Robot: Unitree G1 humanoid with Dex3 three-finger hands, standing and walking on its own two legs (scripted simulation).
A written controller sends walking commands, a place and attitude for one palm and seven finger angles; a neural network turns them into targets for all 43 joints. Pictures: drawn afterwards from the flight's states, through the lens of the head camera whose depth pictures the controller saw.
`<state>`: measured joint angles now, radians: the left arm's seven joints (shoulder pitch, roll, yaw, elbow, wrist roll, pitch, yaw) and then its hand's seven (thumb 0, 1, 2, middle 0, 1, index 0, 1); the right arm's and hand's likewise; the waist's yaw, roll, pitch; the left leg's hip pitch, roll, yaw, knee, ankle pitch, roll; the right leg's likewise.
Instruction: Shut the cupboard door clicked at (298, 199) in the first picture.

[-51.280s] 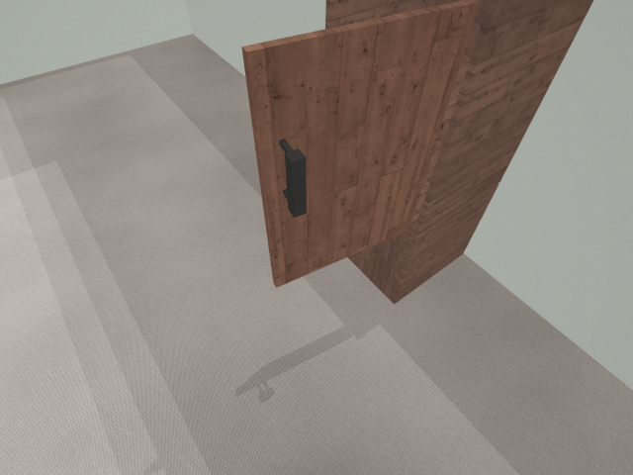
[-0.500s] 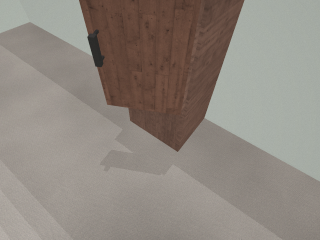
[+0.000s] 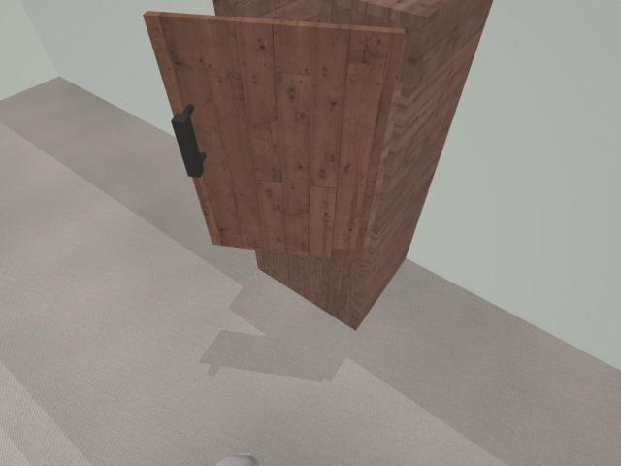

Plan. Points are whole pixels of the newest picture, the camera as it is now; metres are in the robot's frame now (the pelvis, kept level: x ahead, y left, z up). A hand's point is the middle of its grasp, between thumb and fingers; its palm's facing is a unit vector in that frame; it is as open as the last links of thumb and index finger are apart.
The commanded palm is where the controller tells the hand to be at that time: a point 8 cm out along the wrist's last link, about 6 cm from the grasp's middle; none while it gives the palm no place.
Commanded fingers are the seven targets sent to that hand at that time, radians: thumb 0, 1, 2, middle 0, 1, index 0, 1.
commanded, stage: take the last steps up to it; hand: left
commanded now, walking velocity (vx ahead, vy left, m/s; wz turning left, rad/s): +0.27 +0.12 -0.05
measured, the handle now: (192, 140) +0.69 +0.25 +0.02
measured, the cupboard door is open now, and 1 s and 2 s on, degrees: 27 27 27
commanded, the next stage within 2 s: come to a stop and stand still in 0.30 s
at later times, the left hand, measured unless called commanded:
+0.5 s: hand (164, 426) +0.21 +0.24 -0.17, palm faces +0.01 -0.97 -0.24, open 7.3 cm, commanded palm none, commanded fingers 0.00 0.90 0.90 -0.20 -0.30 -0.20 -0.30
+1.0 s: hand (170, 361) +0.32 +0.25 -0.17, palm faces -0.09 -0.95 -0.31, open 7.4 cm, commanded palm none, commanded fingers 0.00 0.90 0.90 -0.20 -0.30 -0.20 -0.30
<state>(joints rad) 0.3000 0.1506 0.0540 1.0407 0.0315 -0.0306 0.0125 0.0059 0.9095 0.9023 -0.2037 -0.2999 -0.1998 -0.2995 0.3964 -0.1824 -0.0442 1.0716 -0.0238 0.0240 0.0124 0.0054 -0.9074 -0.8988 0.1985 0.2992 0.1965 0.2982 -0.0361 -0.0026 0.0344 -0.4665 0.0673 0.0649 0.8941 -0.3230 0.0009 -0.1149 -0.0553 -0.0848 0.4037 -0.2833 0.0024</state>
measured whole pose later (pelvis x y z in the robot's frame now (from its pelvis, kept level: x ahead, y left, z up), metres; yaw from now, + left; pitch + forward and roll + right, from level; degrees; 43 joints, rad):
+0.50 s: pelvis +0.18 +0.06 +0.00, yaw -3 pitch +1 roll +1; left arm 0.28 0.14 0.04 1.02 0.03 -0.04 0.03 0.01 0.93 0.90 -0.20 -0.30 -0.20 -0.30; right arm 0.24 -0.18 -0.03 1.06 -0.02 0.02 -0.01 0.01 -0.93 -0.90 0.20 0.30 0.20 0.30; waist 0.01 0.03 0.04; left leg -0.38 0.03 0.07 0.88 -0.42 -0.02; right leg -0.23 -0.03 -0.08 0.51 -0.30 -0.03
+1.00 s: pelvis +0.21 +0.05 -0.02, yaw -5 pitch +0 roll -1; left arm 0.15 0.23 0.05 0.94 0.04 0.03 0.03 0.01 0.91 0.90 -0.20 -0.30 -0.20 -0.30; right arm 0.13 -0.22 -0.07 0.99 -0.01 0.08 -0.03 0.00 -0.90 -0.90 0.20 0.30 0.20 0.30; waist -0.02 0.05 0.12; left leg -0.38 0.05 -0.01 0.86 -0.51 -0.02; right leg -0.29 0.00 -0.01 0.61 -0.32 0.00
